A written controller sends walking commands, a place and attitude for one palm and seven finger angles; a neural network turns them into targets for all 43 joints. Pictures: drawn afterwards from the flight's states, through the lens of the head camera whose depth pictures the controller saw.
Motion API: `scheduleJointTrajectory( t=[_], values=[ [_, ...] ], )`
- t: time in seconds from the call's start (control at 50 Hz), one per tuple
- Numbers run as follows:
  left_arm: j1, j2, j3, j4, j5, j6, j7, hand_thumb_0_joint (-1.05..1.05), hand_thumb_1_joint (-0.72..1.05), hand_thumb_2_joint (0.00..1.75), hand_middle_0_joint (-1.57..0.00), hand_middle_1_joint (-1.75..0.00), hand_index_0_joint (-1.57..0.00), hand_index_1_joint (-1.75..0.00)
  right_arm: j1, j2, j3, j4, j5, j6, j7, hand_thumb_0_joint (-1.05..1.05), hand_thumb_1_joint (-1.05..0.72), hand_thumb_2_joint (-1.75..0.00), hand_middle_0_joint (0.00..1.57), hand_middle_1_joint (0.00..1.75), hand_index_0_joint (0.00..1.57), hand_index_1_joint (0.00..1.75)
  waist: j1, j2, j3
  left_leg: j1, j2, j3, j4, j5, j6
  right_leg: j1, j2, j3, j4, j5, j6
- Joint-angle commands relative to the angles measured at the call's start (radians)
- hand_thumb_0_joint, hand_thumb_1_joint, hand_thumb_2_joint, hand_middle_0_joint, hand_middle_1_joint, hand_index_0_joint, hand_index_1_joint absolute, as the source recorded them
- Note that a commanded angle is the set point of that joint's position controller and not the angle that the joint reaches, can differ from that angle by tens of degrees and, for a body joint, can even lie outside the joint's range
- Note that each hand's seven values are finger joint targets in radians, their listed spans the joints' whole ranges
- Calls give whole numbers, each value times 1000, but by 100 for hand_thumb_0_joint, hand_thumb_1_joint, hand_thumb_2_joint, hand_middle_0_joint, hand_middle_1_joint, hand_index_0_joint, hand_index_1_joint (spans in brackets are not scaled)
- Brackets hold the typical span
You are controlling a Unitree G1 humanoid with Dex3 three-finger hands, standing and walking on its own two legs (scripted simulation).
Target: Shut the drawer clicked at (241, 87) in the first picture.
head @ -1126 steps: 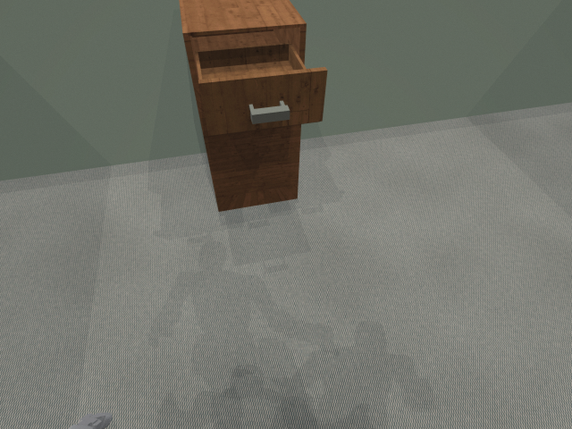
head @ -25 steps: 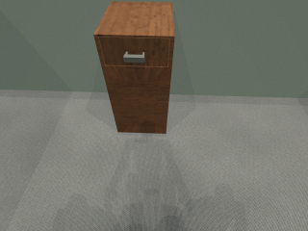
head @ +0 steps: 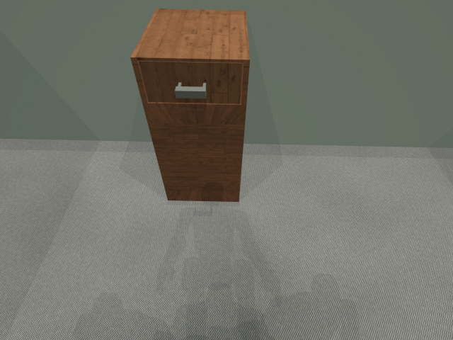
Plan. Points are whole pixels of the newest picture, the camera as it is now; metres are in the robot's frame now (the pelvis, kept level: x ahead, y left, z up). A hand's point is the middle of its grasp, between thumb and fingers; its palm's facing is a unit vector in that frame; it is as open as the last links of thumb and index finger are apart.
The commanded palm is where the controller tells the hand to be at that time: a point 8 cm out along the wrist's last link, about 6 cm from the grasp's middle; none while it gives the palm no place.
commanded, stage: look to check the result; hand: left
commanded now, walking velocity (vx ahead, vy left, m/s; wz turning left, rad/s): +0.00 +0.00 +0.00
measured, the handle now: (191, 88) +0.89 +0.16 -0.05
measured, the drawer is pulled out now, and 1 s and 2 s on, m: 0.00 0.00 0.00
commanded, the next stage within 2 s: stand and wait in 0.50 s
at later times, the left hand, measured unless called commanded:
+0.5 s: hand out of the picture +0.05 +0.20 -0.17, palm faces +0.00 -0.96 -0.28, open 7.4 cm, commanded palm none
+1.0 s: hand out of the picture +0.08 +0.20 -0.16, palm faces -0.01 -0.96 -0.28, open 7.4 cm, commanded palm none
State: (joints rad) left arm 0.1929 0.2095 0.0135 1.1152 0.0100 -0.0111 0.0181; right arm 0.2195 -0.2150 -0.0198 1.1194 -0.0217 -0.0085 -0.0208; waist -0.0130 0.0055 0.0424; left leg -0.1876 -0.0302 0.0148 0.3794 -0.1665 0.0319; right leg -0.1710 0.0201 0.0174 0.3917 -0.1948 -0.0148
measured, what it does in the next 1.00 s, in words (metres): stands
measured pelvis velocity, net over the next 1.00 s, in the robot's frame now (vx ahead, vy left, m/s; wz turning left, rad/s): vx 0.03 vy -0.01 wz -0.01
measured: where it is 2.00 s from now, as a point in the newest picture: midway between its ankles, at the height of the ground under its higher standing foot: outside the picture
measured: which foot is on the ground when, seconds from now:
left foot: down 0.00-1.00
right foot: down 0.00-1.00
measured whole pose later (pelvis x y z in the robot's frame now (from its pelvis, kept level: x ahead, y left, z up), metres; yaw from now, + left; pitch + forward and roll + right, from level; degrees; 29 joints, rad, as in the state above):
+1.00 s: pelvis +0.03 -0.01 +0.00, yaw -1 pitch -1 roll +0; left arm 0.17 0.25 0.02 1.13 0.01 -0.02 0.02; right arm 0.18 -0.25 -0.01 1.14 -0.02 -0.01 -0.02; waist -0.01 0.01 0.05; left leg -0.13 -0.01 0.02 0.33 -0.18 0.01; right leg -0.11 0.04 0.02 0.33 -0.20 -0.04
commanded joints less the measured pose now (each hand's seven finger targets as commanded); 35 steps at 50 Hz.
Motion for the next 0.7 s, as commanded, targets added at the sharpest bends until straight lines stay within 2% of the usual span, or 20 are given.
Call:
scheduleJointTrajectory(
  t=[0.0, 0.1, 0.18, 0.34, 0.4, 0.48, 0.62, 0.68],
  values=[
    [24, 157, 25, -26, 2, -12, 8, 0, 90, 90, -20, -30, -20, -30, 27, -137, -18, -31, 5, -9, -9, 0, -90, -90, 20, 30, 20, 30, 5, 7, -3, 37, 132, -131, -85, 27, 9, -42, -108, 99, -97, -9, -41],
    [17, 170, 24, -22, 1, -15, 7, 0, 90, 90, -20, -30, -20, -30, 20, -152, -18, -29, 6, -11, -10, 0, -90, -90, 20, 30, 20, 30, 3, 1, -28, 65, 135, -121, -76, 77, 7, -24, -112, 99, -97, 42, -40],
    [15, 174, 20, -15, 0, -14, 8, 0, 90, 90, -20, -30, -20, -30, 6, -155, -17, -26, 7, -8, -9, 0, -90, -90, 20, 30, 20, 30, 3, 16, -10, 69, 135, -117, -81, 70, 5, -33, -113, 101, -103, 38, -40],
    [9, 184, 21, -10, -1, -17, 8, 0, 90, 90, -20, -30, -20, -30, -2, -165, -15, -21, 7, -8, -9, 0, -90, -90, 20, 30, 20, 30, 4, -15, -17, 79, 135, -113, -82, 82, 3, -17, -116, 105, -112, 64, -39],
    [7, 190, 22, -13, -1, -19, 9, 0, 90, 90, -20, -30, -20, -30, -6, -169, -15, -22, 7, -10, -10, 0, -90, -90, 20, 30, 20, 30, 3, -9, -42, 94, 137, -109, -77, 110, 2, -1, -118, 104, -107, 102, -39],
    [2, 191, 22, -13, -1, -19, 10, 0, 90, 90, -20, -30, -20, -30, -15, -168, -16, -20, 7, -9, -10, 0, -90, -90, 20, 30, 20, 30, 4, -7, -22, 90, 136, -105, -79, 112, 1, -7, -121, 104, -111, 114, -38],
    [-3, 193, 26, -18, -1, -21, 10, 0, 90, 90, -20, -30, -20, -30, -20, -170, -16, -20, 7, -12, -10, 0, -90, -90, 20, 30, 20, 30, 5, -2, -40, 98, 138, -101, -82, 130, -2, 15, -120, 104, -110, 143, -37],
    [-7, 194, 26, -19, -1, -21, 10, 0, 90, 90, -20, -30, -20, -30, -22, -171, -16, -20, 7, -10, -11, 0, -90, -90, 20, 30, 20, 30, 3, -9, -22, 95, 137, -100, -82, 124, -3, 6, -119, 107, -115, 145, -37]
  ],
)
